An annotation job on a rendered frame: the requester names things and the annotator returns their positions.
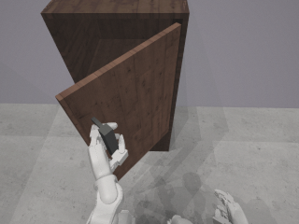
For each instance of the handle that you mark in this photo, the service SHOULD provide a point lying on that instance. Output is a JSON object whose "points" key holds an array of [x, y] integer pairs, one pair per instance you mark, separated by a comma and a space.
{"points": [[107, 135]]}

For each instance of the robot left hand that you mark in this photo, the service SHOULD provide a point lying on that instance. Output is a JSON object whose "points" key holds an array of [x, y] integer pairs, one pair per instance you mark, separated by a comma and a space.
{"points": [[97, 153]]}

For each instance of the robot right hand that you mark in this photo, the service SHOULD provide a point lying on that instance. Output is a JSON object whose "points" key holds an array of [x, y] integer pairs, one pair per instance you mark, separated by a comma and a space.
{"points": [[232, 214]]}

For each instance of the robot left forearm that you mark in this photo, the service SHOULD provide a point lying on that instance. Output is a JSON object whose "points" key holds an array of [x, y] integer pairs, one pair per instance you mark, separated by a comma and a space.
{"points": [[109, 199]]}

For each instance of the cupboard door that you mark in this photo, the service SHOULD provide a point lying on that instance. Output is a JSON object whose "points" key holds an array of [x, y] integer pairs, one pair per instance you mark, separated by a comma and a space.
{"points": [[135, 91]]}

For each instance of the left robot shin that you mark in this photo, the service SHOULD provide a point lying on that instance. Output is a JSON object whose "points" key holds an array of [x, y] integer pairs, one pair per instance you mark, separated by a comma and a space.
{"points": [[125, 211]]}

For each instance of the robot left thigh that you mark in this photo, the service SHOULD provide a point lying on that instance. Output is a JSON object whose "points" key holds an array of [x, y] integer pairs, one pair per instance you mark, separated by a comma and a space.
{"points": [[125, 218]]}

